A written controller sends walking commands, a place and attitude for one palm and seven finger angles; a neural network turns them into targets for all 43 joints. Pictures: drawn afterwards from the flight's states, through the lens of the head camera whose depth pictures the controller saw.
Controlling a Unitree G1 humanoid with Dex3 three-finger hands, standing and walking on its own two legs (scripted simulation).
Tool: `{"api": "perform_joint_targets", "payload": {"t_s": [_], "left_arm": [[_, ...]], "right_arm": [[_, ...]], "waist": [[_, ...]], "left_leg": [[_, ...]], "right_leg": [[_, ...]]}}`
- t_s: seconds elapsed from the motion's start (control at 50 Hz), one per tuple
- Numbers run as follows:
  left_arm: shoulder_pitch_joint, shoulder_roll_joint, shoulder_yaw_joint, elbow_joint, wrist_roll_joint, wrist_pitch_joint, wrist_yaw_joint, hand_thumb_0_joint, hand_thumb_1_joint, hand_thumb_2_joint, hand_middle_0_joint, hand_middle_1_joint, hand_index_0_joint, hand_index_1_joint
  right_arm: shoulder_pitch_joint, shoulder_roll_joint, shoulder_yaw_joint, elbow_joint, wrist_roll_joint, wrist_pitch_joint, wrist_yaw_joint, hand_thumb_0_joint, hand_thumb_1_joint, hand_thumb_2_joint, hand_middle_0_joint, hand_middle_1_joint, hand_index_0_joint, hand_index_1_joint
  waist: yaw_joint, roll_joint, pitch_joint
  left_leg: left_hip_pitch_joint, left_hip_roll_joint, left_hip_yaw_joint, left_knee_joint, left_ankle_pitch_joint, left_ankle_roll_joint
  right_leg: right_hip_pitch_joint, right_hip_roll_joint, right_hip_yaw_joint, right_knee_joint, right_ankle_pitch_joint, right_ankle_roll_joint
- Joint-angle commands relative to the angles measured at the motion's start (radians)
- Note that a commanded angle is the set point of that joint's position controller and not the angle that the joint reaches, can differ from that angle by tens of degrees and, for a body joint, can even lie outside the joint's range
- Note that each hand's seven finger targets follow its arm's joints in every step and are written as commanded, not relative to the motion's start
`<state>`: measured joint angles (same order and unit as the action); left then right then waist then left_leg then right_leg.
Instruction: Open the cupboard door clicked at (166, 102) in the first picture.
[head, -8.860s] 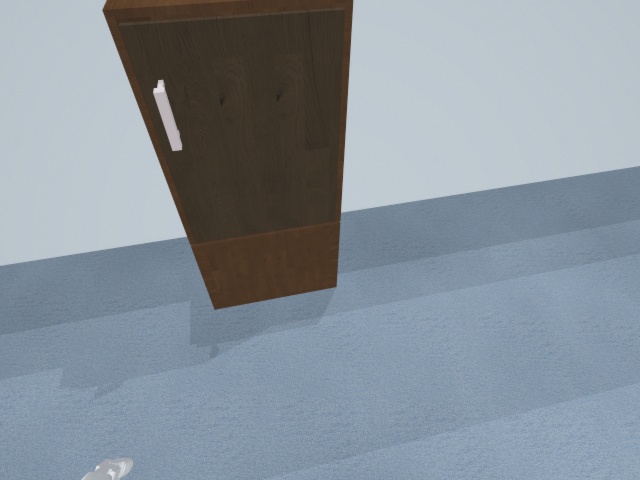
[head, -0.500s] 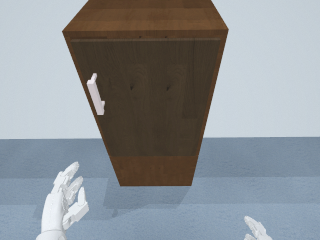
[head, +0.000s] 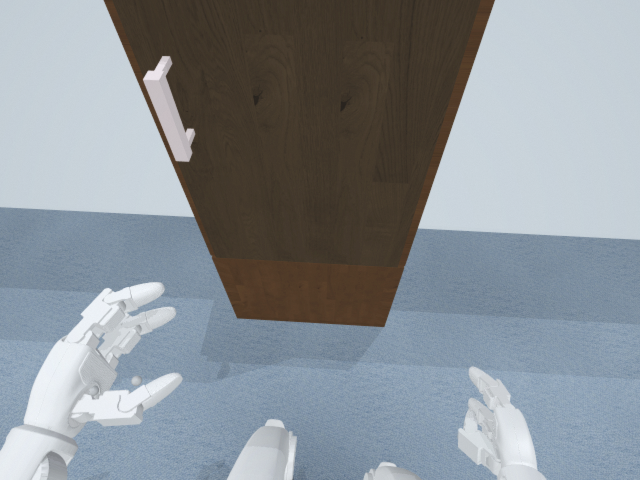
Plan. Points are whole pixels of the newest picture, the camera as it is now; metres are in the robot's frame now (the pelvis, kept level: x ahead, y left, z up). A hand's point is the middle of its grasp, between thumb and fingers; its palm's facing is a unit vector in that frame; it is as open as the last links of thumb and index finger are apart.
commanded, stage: raise the hand with hooked fingers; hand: left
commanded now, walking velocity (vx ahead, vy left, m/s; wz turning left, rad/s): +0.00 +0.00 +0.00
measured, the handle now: (174, 111) +0.55 +0.26 +0.13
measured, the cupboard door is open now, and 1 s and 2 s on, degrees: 0 0 0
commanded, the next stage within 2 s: move the hooked fingers beside the handle in 1.38 s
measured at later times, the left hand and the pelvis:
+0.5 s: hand (51, 323) +0.24 +0.29 +0.12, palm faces +0.05 -1.00 -0.07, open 13.2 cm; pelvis -0.01 +0.04 +0.04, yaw -1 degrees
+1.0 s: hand (27, 256) +0.29 +0.32 +0.15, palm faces +0.02 -1.00 -0.04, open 14.0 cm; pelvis +0.00 +0.05 +0.06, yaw +0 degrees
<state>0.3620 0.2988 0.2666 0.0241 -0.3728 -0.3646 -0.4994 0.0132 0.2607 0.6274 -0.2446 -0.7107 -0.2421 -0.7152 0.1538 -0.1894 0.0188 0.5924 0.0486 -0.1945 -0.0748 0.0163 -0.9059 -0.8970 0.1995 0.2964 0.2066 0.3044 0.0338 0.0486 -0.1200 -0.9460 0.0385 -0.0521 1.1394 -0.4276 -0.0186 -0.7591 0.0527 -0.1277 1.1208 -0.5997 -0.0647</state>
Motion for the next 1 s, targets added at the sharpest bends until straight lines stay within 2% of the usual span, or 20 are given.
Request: {"api": "perform_joint_targets", "payload": {"t_s": [0.0, 0.02, 0.04, 0.1, 0.12, 0.16, 0.22, 0.28, 0.32, 0.34, 0.4, 0.48, 0.52, 0.58, 0.64, 0.72, 0.78, 0.84, 0.88, 0.98], "left_arm": [[0.144, 0.191, 0.258, -0.22, -0.076, 0.08, 0.095, 0.0, 0.037, 0.53, -0.262, -0.855, -0.262, -0.855], [0.153, 0.185, 0.277, -0.221, -0.079, 0.07, 0.134, 0.0, 0.013, 0.52, -0.263, -0.87, -0.263, -0.87], [0.145, 0.152, 0.25, -0.244, -0.067, 0.048, 0.164, 0.0, -0.01, 0.51, -0.265, -0.885, -0.265, -0.885], [0.093, 0.109, 0.173, -0.202, -0.027, -0.032, 0.208, 0.0, -0.08, 0.48, -0.27, -0.93, -0.27, -0.93], [0.053, 0.102, 0.141, -0.182, -0.016, -0.056, 0.202, 0.0, -0.103, 0.47, -0.272, -0.945, -0.272, -0.945], [-0.004, 0.102, 0.091, -0.114, 0.003, -0.085, 0.171, 0.0, -0.15, 0.45, -0.275, -0.975, -0.275, -0.975], [-0.089, 0.158, 0.079, -0.118, -0.005, -0.092, 0.12, 0.0, -0.22, 0.42, -0.28, -1.02, -0.28, -1.02], [-0.145, 0.245, 0.137, -0.199, -0.01, -0.086, 0.118, 0.0, -0.29, 0.39, -0.285, -1.065, -0.285, -1.065], [-0.169, 0.301, 0.191, -0.228, -0.006, -0.082, 0.15, 0.0, -0.337, 0.37, -0.288, -1.095, -0.288, -1.095], [-0.177, 0.276, 0.178, -0.255, -0.008, -0.08, 0.165, 0.0, -0.36, 0.36, -0.29, -1.11, -0.29, -1.11], [-0.167, 0.25, 0.185, -0.189, -0.007, -0.049, 0.209, 0.0, -0.43, 0.33, -0.295, -1.155, -0.295, -1.155], [-0.238, 0.22, 0.133, -0.049, 0.007, 0.059, 0.184, 0.0, -0.5, 0.3, -0.3, -1.2, -0.3, -1.2], [-0.307, 0.223, 0.11, -0.019, 0.014, 0.105, 0.153, 0.0, -0.5, 0.3, -0.3, -1.2, -0.3, -1.2], [-0.402, 0.262, 0.123, -0.019, 0.019, 0.133, 0.121, 0.0, -0.5, 0.3, -0.3, -1.2, -0.3, -1.2], [-0.513, 0.317, 0.165, -0.058, 0.017, 0.108, 0.112, 0.0, -0.5, 0.3, -0.3, -1.2, -0.3, -1.2], [-0.581, 0.376, 0.225, -0.017, 0.015, 0.074, 0.116, 0.0, -0.5, 0.3, -0.3, -1.2, -0.3, -1.2], [-0.612, 0.367, 0.216, 0.066, 0.016, 0.098, 0.093, 0.0, -0.5, 0.3, -0.3, -1.2, -0.3, -1.2], [-0.636, 0.381, 0.211, 0.14, 0.014, 0.146, 0.056, 0.0, -0.5, 0.3, -0.3, -1.2, -0.3, -1.2], [-0.629, 0.372, 0.198, 0.175, 0.012, 0.172, 0.035, 0.0, -0.5, 0.3, -0.3, -1.2, -0.3, -1.2], [-0.584, 0.374, 0.215, 0.138, -0.005, 0.162, 0.029, 0.0, -0.5, 0.3, -0.3, -1.2, -0.3, -1.2]], "right_arm": [[-0.025, -0.133, -0.08, -0.21, 0.006, -0.033, -0.028, 0.0, -0.9, -0.9, 0.2, 0.3, 0.2, 0.3], [-0.034, -0.123, -0.081, -0.202, 0.0, -0.033, -0.025, 0.0, -0.9, -0.9, 0.2, 0.3, 0.2, 0.3], [-0.015, -0.12, -0.083, -0.199, -0.002, -0.034, -0.022, 0.0, -0.9, -0.9, 0.2, 0.3, 0.2, 0.3], [0.014, -0.141, -0.088, -0.168, -0.008, -0.043, -0.011, 0.0, -0.9, -0.9, 0.2, 0.3, 0.2, 0.3], [0.019, -0.152, -0.086, -0.161, -0.009, -0.045, -0.01, 0.0, -0.9, -0.9, 0.2, 0.3, 0.2, 0.3], [0.044, -0.177, -0.084, -0.153, -0.006, -0.056, -0.01, 0.0, -0.9, -0.9, 0.2, 0.3, 0.2, 0.3], [0.059, -0.208, -0.079, -0.161, 0.005, -0.084, -0.021, 0.0, -0.9, -0.9, 0.2, 0.3, 0.2, 0.3], [0.061, -0.211, -0.073, -0.172, 0.009, -0.103, -0.032, 0.0, -0.9, -0.9, 0.2, 0.3, 0.2, 0.3], [0.06, -0.213, -0.068, -0.164, 0.006, -0.107, -0.035, 0.0, -0.9, -0.9, 0.2, 0.3, 0.2, 0.3], [0.055, -0.203, -0.06, -0.17, 0.007, -0.107, -0.033, 0.0, -0.9, -0.9, 0.2, 0.3, 0.2, 0.3], [0.046, -0.201, -0.052, -0.164, 0.005, -0.097, -0.027, 0.0, -0.9, -0.9, 0.2, 0.3, 0.2, 0.3], [0.051, -0.217, -0.043, -0.176, 0.013, -0.073, -0.024, 0.0, -0.9, -0.9, 0.2, 0.3, 0.2, 0.3], [0.059, -0.223, -0.038, -0.185, 0.016, -0.068, -0.029, 0.0, -0.9, -0.9, 0.2, 0.3, 0.2, 0.3], [0.063, -0.227, -0.035, -0.189, 0.015, -0.067, -0.036, 0.0, -0.9, -0.9, 0.2, 0.3, 0.2, 0.3], [0.061, -0.226, -0.029, -0.185, 0.007, -0.069, -0.039, 0.0, -0.9, -0.9, 0.2, 0.3, 0.2, 0.3], [0.065, -0.227, -0.023, -0.163, 0.001, -0.069, -0.042, 0.0, -0.9, -0.9, 0.2, 0.3, 0.2, 0.3], [0.062, -0.226, -0.024, -0.156, 0.007, -0.061, -0.048, 0.0, -0.9, -0.9, 0.2, 0.3, 0.2, 0.3], [0.07, -0.231, -0.023, -0.156, 0.011, -0.057, -0.049, 0.0, -0.9, -0.9, 0.2, 0.3, 0.2, 0.3], [0.075, -0.234, -0.027, -0.161, 0.013, -0.054, -0.051, 0.0, -0.9, -0.9, 0.2, 0.3, 0.2, 0.3], [0.08, -0.236, -0.036, -0.18, 0.01, -0.054, -0.034, 0.0, -0.9, -0.9, 0.2, 0.3, 0.2, 0.3]], "waist": [[0.042, -0.071, -0.316], [0.052, -0.088, -0.301], [0.037, -0.087, -0.271], [-0.014, -0.062, -0.14], [-0.031, -0.069, -0.1], [-0.061, -0.067, -0.076], [-0.061, -0.009, -0.1], [-0.033, 0.054, -0.207], [-0.016, 0.085, -0.221], [-0.015, 0.111, -0.223], [-0.016, 0.117, -0.138], [-0.038, 0.072, -0.055], [-0.042, 0.081, -0.056], [-0.046, 0.041, -0.094], [-0.043, 0.074, -0.135], [-0.032, 0.097, -0.146], [-0.04, 0.084, -0.132], [-0.036, 0.096, -0.129], [-0.035, 0.065, -0.127], [-0.021, 0.043, -0.15]], "left_leg": [[0.291, -0.03, 0.006, -0.171, 0.286, 0.058], [0.301, -0.028, 0.002, -0.186, 0.297, 0.055], [0.319, -0.027, 0.009, -0.21, 0.305, 0.053], [0.324, -0.024, 0.008, -0.24, 0.239, 0.049], [0.311, -0.023, 0.005, -0.235, 0.211, 0.052], [0.289, -0.022, 0.002, -0.239, 0.124, 0.056], [0.318, -0.024, -0.003, -0.269, 0.048, 0.063], [0.422, -0.021, -0.011, -0.326, 0.053, 0.065], [0.475, -0.013, -0.03, -0.358, 0.066, 0.06], [0.5, -0.011, -0.037, -0.38, 0.063, 0.056], [0.512, -0.002, -0.066, -0.43, 0.009, 0.043], [0.494, -0.001, -0.078, -0.474, -0.056, 0.039], [0.515, -0.003, -0.083, -0.488, -0.058, 0.04], [0.559, -0.005, -0.078, -0.487, 0.003, 0.045], [0.622, -0.006, -0.083, -0.489, 0.048, 0.04], [0.664, -0.005, -0.096, -0.505, 0.075, 0.031], [0.66, -0.007, -0.084, -0.514, 0.066, 0.036], [0.653, -0.015, -0.067, -0.513, 0.101, 0.04], [0.652, -0.017, -0.064, -0.512, 0.12, 0.043], [0.656, -0.024, -0.046, -0.496, 0.193, 0.048]], "right_leg": [[0.284, -0.102, 0.242, -0.321, 0.611, 0.157], [0.283, -0.087, 0.216, -0.311, 0.62, 0.146], [0.244, -0.073, 0.175, -0.304, 0.618, 0.13], [0.094, -0.04, 0.12, -0.31, 0.422, 0.097], [0.066, -0.037, 0.128, -0.317, 0.362, 0.094], [0.002, -0.032, 0.13, -0.337, 0.192, 0.082], [0.005, -0.029, 0.142, -0.366, 0.066, 0.062], [0.066, -0.027, 0.119, -0.365, 0.103, 0.049], [0.085, -0.017, 0.091, -0.349, 0.148, 0.038], [0.086, -0.018, 0.077, -0.345, 0.158, 0.036], [0.078, -0.013, 0.049, -0.351, 0.163, 0.034], [0.08, -0.011, 0.044, -0.391, 0.162, 0.042], [0.099, -0.008, 0.048, -0.406, 0.174, 0.038], [0.126, -0.007, 0.049, -0.428, 0.205, 0.04], [0.137, -0.003, 0.052, -0.43, 0.224, 0.034], [0.154, -0.001, 0.054, -0.436, 0.235, 0.025], [0.16, -0.007, 0.055, -0.459, 0.238, 0.032], [0.19, -0.009, 0.058, -0.481, 0.261, 0.03], [0.195, -0.007, 0.055, -0.489, 0.273, 0.032], [0.216, -0.003, 0.056, -0.491, 0.312, 0.031]]}}
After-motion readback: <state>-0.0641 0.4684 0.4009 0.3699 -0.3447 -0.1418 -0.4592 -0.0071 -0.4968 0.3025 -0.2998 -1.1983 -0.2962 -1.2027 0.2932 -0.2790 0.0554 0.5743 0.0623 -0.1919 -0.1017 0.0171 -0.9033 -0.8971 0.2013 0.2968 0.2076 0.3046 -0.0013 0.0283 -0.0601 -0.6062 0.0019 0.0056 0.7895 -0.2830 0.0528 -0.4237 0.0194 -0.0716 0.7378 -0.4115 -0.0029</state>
